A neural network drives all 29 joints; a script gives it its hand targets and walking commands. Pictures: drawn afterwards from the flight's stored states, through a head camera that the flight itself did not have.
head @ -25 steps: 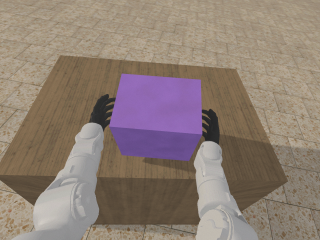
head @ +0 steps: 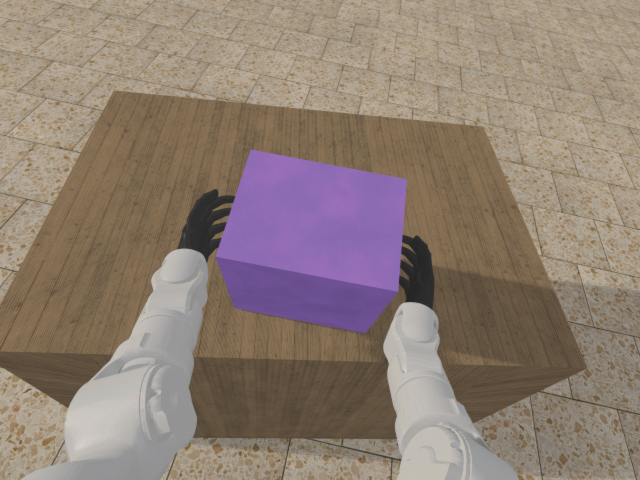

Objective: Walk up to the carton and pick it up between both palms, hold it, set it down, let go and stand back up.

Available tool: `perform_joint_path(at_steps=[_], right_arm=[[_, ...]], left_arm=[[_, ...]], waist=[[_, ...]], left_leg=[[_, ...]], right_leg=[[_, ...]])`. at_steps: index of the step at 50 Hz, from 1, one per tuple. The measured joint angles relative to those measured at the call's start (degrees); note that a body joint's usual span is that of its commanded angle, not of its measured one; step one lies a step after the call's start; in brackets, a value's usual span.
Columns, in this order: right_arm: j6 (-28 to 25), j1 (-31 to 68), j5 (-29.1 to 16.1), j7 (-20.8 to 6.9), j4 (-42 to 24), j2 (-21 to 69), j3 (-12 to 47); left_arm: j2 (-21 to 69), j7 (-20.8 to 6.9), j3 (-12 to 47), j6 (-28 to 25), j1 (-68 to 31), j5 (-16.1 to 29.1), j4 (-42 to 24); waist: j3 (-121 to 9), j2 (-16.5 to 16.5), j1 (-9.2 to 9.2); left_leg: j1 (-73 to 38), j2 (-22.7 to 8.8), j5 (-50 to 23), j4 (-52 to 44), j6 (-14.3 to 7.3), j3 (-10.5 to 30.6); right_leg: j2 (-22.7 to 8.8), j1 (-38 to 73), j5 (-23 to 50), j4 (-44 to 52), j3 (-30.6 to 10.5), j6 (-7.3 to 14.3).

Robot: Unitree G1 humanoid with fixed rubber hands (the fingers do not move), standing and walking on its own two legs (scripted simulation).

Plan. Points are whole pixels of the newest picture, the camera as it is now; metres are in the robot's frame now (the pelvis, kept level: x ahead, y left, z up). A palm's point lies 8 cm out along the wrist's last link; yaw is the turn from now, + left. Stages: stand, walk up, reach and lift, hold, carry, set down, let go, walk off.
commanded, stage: set down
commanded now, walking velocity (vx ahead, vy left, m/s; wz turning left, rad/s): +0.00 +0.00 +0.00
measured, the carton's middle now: (313, 249) +0.44 -0.03 -0.01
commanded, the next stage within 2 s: none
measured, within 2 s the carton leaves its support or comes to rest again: rests again in 1.20 s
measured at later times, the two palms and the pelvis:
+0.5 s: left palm (198, 253) +0.42 +0.13 +0.02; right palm (416, 307) +0.33 -0.16 +0.01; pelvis -0.01 +0.00 +0.00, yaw +0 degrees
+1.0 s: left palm (200, 250) +0.42 +0.12 +0.02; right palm (415, 306) +0.33 -0.16 +0.00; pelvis -0.01 +0.00 +0.00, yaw +0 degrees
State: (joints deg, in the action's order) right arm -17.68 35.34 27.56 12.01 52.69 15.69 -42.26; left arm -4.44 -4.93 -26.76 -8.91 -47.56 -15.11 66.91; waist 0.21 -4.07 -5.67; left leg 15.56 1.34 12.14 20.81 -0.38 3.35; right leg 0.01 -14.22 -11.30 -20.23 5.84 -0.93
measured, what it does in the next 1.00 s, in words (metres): stands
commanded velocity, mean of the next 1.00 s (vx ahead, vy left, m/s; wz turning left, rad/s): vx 0.00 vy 0.00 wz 0.00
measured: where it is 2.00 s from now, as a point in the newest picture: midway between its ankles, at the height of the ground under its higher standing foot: outside the picture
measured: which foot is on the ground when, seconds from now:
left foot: down 0.00-1.00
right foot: down 0.00-1.00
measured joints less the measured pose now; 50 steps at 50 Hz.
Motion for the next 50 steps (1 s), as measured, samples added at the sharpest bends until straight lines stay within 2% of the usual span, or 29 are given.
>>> perform_joint_path(at_steps=[16, 38, 50], right_arm=[[-5.6, -0.3, 0.0, 0.4, 3.3, -0.6, -0.6], [-6.3, -0.2, 0.0, 0.3, 3.3, -1.0, -0.7], [-7.0, 1.6, 1.7, 0.3, 3.3, -0.5, -3.5]], left_arm=[[0.0, 0.5, 0.0, -4.6, 0.0, -0.3, 1.7], [-0.4, 0.5, -1.7, -4.8, -2.4, -3.1, 4.3], [-0.5, 0.5, -3.2, -5.4, -4.0, -5.2, 4.5]], waist=[[-1.1, 0.0, -0.08], [-1.4, 0.0, 0.04], [-0.8, 0.0, -0.08]], left_leg=[[3.3, 0.0, -0.1, 1.0, 0.0, 0.0], [5.3, 0.0, -0.1, 2.3, 0.0, 0.0], [6.9, 0.0, -0.1, 3.0, 0.0, 0.0]], right_leg=[[0.0, -2.8, 0.0, 0.0, 0.0, 0.0], [0.1, -4.1, 0.0, 0.0, 0.0, 0.2], [0.1, -5.3, 0.0, 0.0, 0.0, 0.2]])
